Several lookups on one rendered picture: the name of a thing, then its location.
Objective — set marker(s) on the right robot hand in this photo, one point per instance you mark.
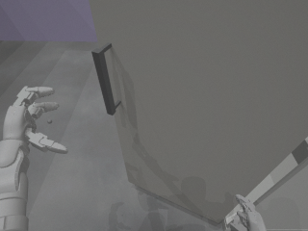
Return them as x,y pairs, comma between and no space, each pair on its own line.
251,220

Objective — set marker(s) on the handle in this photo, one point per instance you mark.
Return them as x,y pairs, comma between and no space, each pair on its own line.
104,79

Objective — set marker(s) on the robot left forearm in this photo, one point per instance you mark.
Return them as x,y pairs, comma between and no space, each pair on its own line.
14,184

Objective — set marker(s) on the fridge door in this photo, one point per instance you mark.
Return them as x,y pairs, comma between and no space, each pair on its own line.
214,93

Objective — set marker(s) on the left robot hand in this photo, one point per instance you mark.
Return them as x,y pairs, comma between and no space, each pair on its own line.
19,117

